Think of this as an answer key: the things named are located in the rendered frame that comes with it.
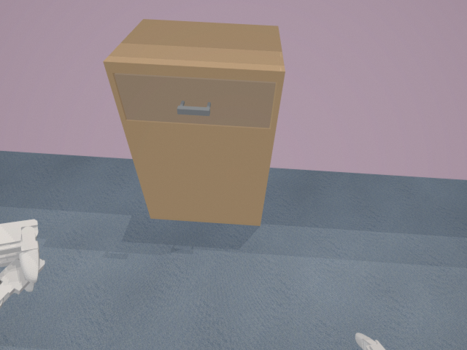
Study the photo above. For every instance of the handle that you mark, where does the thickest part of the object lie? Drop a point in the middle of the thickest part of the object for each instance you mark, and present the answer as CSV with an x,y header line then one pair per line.
x,y
193,110

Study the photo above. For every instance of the right robot hand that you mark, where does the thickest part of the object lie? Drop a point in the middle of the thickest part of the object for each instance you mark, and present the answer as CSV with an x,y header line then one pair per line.
x,y
366,343

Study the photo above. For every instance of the left robot hand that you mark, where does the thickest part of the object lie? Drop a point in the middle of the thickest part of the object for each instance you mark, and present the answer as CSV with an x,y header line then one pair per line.
x,y
19,251

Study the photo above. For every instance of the cabinet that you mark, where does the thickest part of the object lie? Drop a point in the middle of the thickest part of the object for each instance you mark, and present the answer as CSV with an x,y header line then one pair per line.
x,y
199,172

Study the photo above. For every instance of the drawer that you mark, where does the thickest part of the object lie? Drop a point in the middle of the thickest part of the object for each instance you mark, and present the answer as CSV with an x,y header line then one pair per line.
x,y
233,102

